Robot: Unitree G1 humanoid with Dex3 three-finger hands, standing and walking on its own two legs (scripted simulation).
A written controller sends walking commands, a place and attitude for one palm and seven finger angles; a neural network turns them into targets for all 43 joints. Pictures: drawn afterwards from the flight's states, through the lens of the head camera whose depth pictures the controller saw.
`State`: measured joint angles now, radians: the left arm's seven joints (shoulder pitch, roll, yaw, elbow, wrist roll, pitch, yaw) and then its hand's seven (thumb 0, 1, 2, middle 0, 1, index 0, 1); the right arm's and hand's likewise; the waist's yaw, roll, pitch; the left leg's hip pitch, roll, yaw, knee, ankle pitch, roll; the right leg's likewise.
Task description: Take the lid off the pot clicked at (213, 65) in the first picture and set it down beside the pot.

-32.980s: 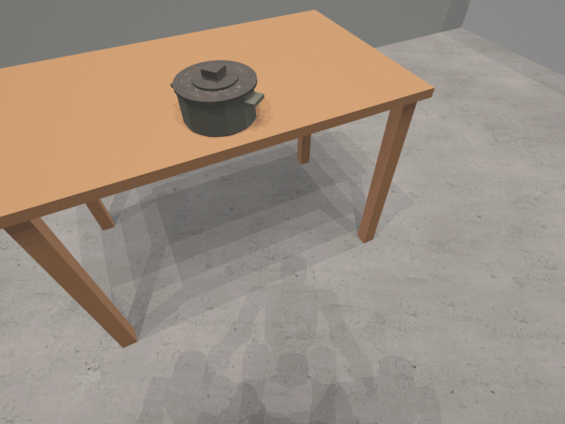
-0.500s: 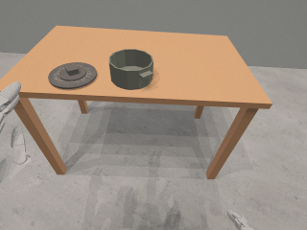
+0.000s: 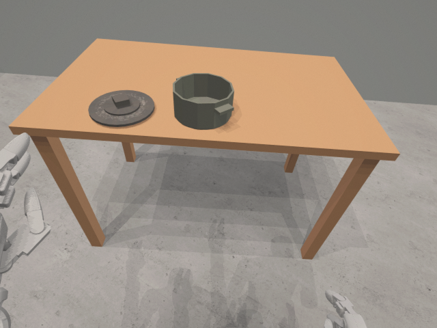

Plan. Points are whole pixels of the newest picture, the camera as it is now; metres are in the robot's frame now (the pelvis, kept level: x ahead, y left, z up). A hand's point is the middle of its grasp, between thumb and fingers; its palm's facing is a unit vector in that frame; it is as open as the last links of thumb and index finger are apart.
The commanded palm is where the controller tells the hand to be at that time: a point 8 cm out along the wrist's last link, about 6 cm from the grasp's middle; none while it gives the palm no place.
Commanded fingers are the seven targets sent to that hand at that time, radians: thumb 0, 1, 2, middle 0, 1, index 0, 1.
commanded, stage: let the arm hang, fingers relaxed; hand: left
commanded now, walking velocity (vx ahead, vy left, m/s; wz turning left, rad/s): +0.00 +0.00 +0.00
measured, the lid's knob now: (120, 99) +0.74 +0.36 +0.02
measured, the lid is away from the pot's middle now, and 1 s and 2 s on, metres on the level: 0.26 0.26 0.26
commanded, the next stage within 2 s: look to check the result in 1.08 s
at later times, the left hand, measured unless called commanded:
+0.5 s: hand out of the picture +0.04 +0.17 -0.17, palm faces +0.06 -0.97 -0.22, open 7.1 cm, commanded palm none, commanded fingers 0.00 0.90 0.90 -0.20 -0.30 -0.20 -0.30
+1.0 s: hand out of the picture +0.08 +0.15 -0.17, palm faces +0.10 -0.98 -0.19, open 7.3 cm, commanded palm none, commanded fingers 0.00 0.90 0.90 -0.20 -0.30 -0.20 -0.30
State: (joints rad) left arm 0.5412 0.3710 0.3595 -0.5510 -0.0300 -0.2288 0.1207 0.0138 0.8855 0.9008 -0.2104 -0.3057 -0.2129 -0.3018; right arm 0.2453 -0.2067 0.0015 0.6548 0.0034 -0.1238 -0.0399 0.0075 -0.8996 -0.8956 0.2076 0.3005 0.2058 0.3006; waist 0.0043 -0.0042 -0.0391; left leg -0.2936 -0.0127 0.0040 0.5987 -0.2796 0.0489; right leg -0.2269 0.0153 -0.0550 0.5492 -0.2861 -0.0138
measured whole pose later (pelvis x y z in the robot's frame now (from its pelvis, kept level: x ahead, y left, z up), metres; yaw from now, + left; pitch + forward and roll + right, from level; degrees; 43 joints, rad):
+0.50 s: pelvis +0.03 -0.02 +0.00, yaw +3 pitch +1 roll -1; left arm 0.27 0.21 0.04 1.00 0.00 0.03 0.02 -0.02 0.95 0.90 -0.20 -0.30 -0.20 -0.30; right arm 0.39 -0.14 -0.04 1.02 -0.02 0.02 -0.03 0.00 -0.91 -0.90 0.20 0.30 0.20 0.30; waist -0.02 -0.02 0.07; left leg -0.27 -0.03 -0.05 0.56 -0.30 0.03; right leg -0.27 0.03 0.06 0.52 -0.25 0.00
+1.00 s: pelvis +0.06 -0.03 +0.01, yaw +3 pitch +0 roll -1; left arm 0.24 0.16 0.03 1.07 0.00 0.00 0.04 0.01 0.93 0.90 -0.20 -0.30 -0.20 -0.30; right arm 0.28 -0.13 -0.05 1.05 -0.01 -0.01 -0.05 0.01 -0.92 -0.90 0.20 0.30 0.20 0.30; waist 0.00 -0.01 0.04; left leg -0.16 -0.01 -0.05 0.51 -0.33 0.01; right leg -0.18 0.04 0.06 0.48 -0.29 -0.01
